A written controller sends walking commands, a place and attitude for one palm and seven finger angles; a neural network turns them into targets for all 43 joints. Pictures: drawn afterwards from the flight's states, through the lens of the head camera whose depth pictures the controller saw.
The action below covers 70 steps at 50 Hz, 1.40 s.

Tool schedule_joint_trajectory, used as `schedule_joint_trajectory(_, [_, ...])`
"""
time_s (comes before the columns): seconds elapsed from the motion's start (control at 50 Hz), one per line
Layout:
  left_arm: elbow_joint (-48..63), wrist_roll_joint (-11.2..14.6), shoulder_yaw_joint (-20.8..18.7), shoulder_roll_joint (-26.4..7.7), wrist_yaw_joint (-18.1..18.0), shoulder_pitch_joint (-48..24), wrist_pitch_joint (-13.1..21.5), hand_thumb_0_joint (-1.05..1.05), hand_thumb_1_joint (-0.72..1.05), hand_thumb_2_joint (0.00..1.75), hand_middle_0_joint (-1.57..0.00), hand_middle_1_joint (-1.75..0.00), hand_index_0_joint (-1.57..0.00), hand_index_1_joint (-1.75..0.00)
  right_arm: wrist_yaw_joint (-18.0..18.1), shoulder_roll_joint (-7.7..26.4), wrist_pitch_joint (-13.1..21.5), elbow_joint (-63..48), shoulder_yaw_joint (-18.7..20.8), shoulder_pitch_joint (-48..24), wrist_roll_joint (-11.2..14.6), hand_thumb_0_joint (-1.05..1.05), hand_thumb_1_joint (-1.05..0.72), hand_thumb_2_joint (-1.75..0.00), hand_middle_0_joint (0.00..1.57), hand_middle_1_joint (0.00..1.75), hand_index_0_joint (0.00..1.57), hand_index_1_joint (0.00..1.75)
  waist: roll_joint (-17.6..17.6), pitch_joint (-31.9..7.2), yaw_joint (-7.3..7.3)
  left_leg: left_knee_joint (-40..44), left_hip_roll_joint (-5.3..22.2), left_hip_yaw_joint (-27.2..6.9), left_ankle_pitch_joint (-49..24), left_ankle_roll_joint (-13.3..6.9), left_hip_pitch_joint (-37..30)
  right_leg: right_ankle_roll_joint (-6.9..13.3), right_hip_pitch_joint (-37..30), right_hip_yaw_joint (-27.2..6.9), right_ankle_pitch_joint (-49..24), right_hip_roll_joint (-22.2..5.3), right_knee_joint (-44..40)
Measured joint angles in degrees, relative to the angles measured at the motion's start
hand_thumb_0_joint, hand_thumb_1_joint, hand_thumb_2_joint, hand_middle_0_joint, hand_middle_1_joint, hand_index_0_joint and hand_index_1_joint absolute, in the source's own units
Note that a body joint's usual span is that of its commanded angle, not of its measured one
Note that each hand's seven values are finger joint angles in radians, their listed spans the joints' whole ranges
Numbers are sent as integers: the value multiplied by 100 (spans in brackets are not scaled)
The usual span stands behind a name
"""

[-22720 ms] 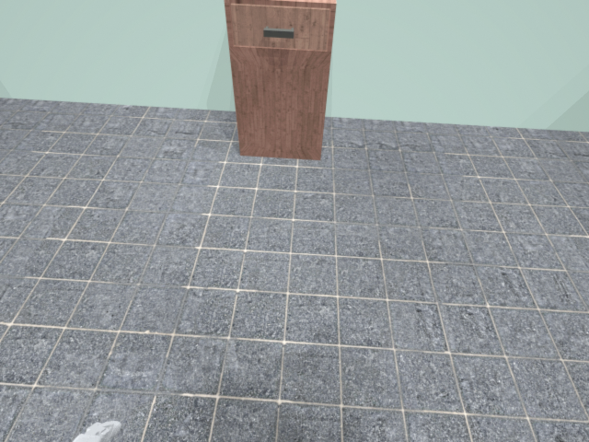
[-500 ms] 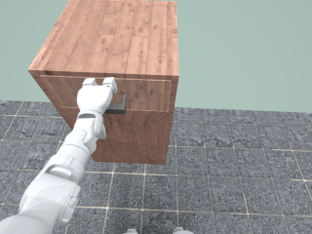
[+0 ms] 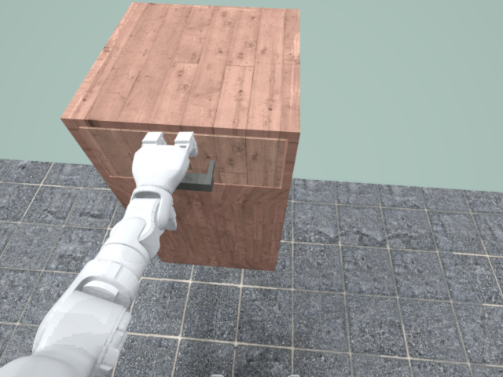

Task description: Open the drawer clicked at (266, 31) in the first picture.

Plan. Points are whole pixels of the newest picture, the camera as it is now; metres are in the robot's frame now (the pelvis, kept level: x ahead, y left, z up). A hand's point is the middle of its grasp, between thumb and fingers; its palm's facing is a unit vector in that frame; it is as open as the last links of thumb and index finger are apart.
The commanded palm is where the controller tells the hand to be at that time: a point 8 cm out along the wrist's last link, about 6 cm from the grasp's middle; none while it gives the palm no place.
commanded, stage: re-aim the fingers above the handle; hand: left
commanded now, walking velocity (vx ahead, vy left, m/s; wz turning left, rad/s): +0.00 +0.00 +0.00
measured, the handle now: (184, 172) +0.51 +0.14 -0.05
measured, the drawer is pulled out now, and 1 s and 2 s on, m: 0.00 0.00 0.00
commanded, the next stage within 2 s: lower the fingers behind the handle in 1.84 s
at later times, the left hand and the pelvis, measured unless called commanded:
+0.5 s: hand (159, 194) +0.42 +0.17 +0.01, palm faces -0.06 -0.01 -1.00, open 13.8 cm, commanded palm +0.41 +0.14 +0.07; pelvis -0.02 -0.01 +0.01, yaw +0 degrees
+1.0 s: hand (157, 200) +0.41 +0.17 +0.00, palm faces -0.18 -0.06 -0.98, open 13.8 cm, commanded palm +0.41 +0.15 +0.07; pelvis -0.02 -0.01 +0.01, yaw +1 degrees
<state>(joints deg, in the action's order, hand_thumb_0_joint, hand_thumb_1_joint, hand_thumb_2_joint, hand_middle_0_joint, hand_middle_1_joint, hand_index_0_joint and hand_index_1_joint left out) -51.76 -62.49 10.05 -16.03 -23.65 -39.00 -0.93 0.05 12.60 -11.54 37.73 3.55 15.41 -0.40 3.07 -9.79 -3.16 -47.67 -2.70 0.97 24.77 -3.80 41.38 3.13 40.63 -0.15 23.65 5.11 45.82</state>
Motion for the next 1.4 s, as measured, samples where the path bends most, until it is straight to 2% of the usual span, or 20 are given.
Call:
schedule_joint_trajectory(0.12, [-66,189,189,65,259,-36,-218,0,-49,30,-31,-120,-32,-120,-17,-33,-81,62,-3,106,50,1,-91,-90,20,30,20,30,22,36,-15,132,2,-25,-66,18,-167,17,-170,14,-60,0,-131])
schedule_joint_trajectory(0.22, [62,173,165,159,381,65,85,0,-49,30,-32,-120,-32,-120,38,-29,-81,45,-27,167,44,1,-91,-90,20,30,20,30,-15,30,-74,216,16,1,-113,35,-277,38,-256,-16,-106,14,-184])
schedule_joint_trajectory(0.3, [57,-22,-85,125,125,131,262,0,-49,30,-32,-120,-32,-120,74,-6,-55,12,-48,149,19,1,-91,-90,20,30,20,30,-47,-10,-111,186,46,73,-119,53,-237,57,-170,-78,-116,41,-102])
schedule_joint_trajectory(0.4, [-199,-115,-269,-75,-158,107,-50,0,-49,30,-32,-120,-32,-120,79,34,-18,-7,-58,103,42,1,-91,-90,20,30,20,30,-43,24,-101,171,69,106,-164,78,-174,77,-82,-103,-158,61,-52])
schedule_joint_trajectory(0.5, [-405,172,-13,-249,160,22,-322,0,-49,30,-31,-120,-32,-120,118,58,66,22,-29,145,126,1,-91,-90,20,30,20,30,-33,136,-67,283,47,-1,-274,100,-255,93,-206,-2,-245,35,-196])
schedule_joint_trajectory(0.62, [-127,350,366,-122,591,-114,289,0,-49,30,-32,-120,-32,-120,216,82,272,115,11,175,101,1,-91,-90,20,30,20,30,-84,171,-100,249,-1,-137,-311,114,-223,110,-233,137,-250,-12,-207])
schedule_joint_trajectory(0.72, [-172,6,-42,13,120,-302,664,0,-49,30,-32,-120,-32,-120,202,106,340,111,-35,67,35,1,-91,-90,20,30,20,30,-92,25,-222,-18,29,-31,-194,104,85,105,122,57,-154,17,97])
schedule_joint_trajectory(0.78, [-368,-148,-328,-78,-293,-407,300,0,-49,30,-32,-120,-32,-120,153,90,296,44,-79,26,0,1,-91,-90,20,30,20,30,-62,-20,-264,-125,62,72,-146,98,251,96,336,-32,-124,48,247])
schedule_joint_trajectory(0.84, [-681,-205,-473,-246,-401,-451,-234,0,-49,30,-31,-120,-32,-120,106,67,196,18,-131,35,26,1,-91,-90,20,30,20,30,-20,8,-238,-96,85,143,-155,94,273,84,391,-103,-145,70,249])
schedule_joint_trajectory(0.9, [-805,26,-413,-418,-54,-324,-623,0,-49,30,-31,-120,-32,-120,108,31,117,4,-146,137,100,1,-91,-90,20,30,20,30,18,85,-173,77,92,147,-219,93,123,74,242,-123,-216,77,73])
schedule_joint_trajectory(0.94, [-652,311,-233,-469,356,-161,-652,0,-49,30,-31,-120,-32,-120,137,7,112,16,-128,249,136,1,-91,-90,20,30,20,30,23,144,-123,226,75,92,-276,92,-44,73,48,-85,-264,60,-100])
schedule_joint_trajectory(1.0, [-129,656,167,-434,936,102,-250,0,-49,30,-31,-120,-32,-120,227,-5,193,87,-86,391,131,1,-91,-90,20,30,20,30,-7,210,-62,375,23,-46,-332,89,-269,78,-243,34,-290,9,-303])
schedule_joint_trajectory(1.06, [365,605,422,-276,1092,244,507,0,-49,30,-32,-120,-32,-120,303,33,312,167,-34,404,83,1,-91,-90,20,30,20,30,-55,177,-32,324,-24,-135,-302,83,-295,76,-313,124,-237,-33,-290])
schedule_joint_trajectory(1.12, [588,239,333,-98,719,185,1115,0,-49,30,-32,-120,-33,-120,293,102,375,196,10,245,25,1,-91,-90,20,30,20,30,-74,75,-73,63,-31,-117,-183,69,-73,67,-91,128,-126,-39,-36])
schedule_joint_trajectory(1.16, [503,-24,105,-17,232,26,1186,0,-49,30,-32,-120,-33,-120,244,137,388,174,15,101,-26,1,-91,-90,20,30,20,30,-67,-25,-125,-158,-25,-60,-92,55,171,59,176,92,-42,-33,208])
schedule_joint_trajectory(1.2, [287,-185,-184,-2,-276,-171,897,0,-49,30,-32,-120,-33,-120,181,148,356,127,-13,-54,-74,1,-91,-90,20,30,20,30,-54,-81,-166,-342,-6,22,-20,42,384,49,425,30,21,-16,426])
schedule_joint_trajectory(1.24, [-49,-273,-352,-65,-660,-370,294,0,-49,30,-32,-120,-32,-120,113,135,272,66,-53,-174,-89,1,-91,-90,20,30,20,30,-32,-85,-171,-426,14,104,9,23,509,29,589,-40,38,2,548])
schedule_joint_trajectory(1.28, [-445,-289,-399,-154,-753,-511,-381,1,-49,30,-31,-120,-32,-120,47,111,162,16,-90,-228,-53,1,-91,-90,19,30,20,30,12,-52,-137,-390,33,155,-13,14,523,21,624,-92,2,19,530])
schedule_joint_trajectory(1.34, [-868,12,-242,-275,-255,-512,-1168,0,-48,30,-31,-120,-32,-120,19,55,-15,-28,-140,-174,86,1,-91,-90,19,30,20,30,68,37,-70,-143,39,165,-118,12,321,5,426,-124,-108,24,283])
schedule_joint_trajectory(1.4, [-597,653,182,-298,690,-276,-1323,0,-48,30,-31,-120,-32,-120,117,-8,-55,-45,-152,15,169,1,-91,-90,20,30,20,30,73,177,-47,172,-2,38,-251,17,-38,-1,6,-30,-218,-17,-84])
